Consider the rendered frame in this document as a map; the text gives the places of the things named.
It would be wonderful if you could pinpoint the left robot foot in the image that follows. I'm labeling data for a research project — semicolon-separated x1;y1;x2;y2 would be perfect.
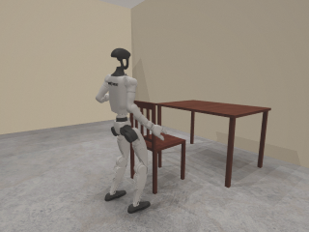
104;190;126;202

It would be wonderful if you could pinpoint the humanoid robot torso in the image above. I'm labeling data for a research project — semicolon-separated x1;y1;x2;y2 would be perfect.
108;73;131;136

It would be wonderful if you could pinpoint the left robot upper arm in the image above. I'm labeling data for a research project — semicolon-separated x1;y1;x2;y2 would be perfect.
96;73;112;103

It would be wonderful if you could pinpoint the robot right forearm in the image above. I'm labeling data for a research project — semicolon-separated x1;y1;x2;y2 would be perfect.
130;104;155;131

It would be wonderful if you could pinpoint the table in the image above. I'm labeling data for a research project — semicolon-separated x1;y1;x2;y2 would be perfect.
155;100;271;188

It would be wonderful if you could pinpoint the robot right hand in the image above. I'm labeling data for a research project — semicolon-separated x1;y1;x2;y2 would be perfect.
151;125;167;141

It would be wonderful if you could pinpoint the chair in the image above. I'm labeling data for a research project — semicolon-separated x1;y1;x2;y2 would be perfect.
129;101;186;194

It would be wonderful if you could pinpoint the robot left forearm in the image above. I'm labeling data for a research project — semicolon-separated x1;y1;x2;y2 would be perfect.
104;94;109;102

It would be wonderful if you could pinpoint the right robot upper arm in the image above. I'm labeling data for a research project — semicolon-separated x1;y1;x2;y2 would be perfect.
124;76;138;113

